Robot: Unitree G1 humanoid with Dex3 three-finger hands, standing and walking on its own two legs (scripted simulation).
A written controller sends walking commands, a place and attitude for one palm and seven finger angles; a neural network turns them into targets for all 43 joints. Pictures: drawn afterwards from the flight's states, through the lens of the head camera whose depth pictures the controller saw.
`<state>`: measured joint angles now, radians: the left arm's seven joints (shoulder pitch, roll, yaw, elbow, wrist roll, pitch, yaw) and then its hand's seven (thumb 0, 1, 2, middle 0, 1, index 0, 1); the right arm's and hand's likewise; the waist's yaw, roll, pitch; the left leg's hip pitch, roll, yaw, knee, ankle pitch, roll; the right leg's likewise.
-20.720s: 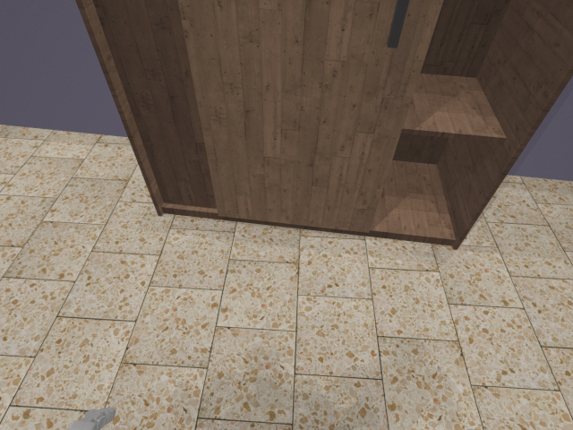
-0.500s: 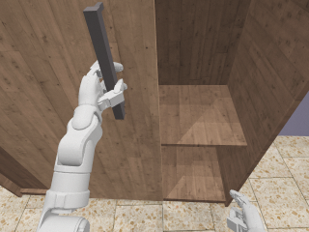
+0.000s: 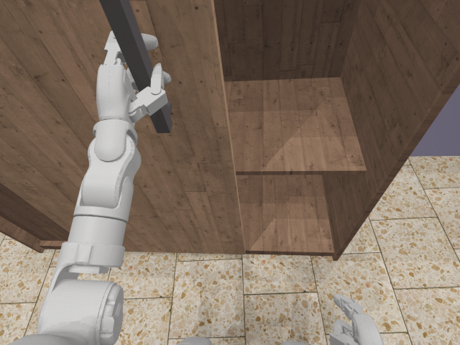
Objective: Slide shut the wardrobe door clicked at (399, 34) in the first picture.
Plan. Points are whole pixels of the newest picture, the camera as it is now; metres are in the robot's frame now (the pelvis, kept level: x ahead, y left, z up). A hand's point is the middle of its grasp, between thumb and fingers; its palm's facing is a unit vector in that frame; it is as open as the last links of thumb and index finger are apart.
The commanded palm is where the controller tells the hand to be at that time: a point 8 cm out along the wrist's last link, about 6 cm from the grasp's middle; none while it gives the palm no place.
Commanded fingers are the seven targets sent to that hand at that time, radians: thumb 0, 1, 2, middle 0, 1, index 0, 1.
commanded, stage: step sideways, sliding the door along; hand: left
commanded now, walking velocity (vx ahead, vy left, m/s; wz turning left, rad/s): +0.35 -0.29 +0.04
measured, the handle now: (141, 49) +0.47 +0.15 +0.25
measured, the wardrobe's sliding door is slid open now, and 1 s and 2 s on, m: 0.37 0.14 0.00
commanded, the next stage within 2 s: stop walking and hold the door there in 1.78 s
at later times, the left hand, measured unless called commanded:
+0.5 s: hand (199, 90) +0.43 +0.07 +0.21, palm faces +0.18 -0.98 -0.09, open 6.5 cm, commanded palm +0.41 +0.05 +0.21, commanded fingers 0.00 0.90 0.90 -0.45 -1.40 -0.45 -1.40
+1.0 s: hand (322, 86) +0.43 -0.11 +0.21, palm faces +0.24 -0.96 -0.12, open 6.7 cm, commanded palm +0.40 -0.12 +0.21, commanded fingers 0.00 0.90 0.90 -0.45 -1.40 -0.45 -1.40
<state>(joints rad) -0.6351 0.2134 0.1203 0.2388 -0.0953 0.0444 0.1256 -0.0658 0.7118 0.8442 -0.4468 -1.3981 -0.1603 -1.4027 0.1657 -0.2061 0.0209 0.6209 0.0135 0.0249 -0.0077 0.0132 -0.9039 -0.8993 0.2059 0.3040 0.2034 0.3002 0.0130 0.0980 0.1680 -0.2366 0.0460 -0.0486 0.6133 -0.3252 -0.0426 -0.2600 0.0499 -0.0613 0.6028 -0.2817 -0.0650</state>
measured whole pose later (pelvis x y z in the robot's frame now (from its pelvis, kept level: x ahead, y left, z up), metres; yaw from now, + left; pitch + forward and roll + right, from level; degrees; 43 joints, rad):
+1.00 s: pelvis +0.06 -0.27 -0.02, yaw +8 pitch -6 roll -1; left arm -0.61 0.15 0.00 0.07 -0.09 -0.06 0.14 -0.08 0.73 0.82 -0.46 -1.40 -0.14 -1.28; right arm 0.05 -0.21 -0.05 0.57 0.06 0.04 0.06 0.01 -0.91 -0.90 0.20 0.30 0.20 0.30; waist 0.10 0.12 0.28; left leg -0.25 0.30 -0.04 0.70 -0.28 -0.09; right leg -0.27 0.04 -0.08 0.75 -0.38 -0.04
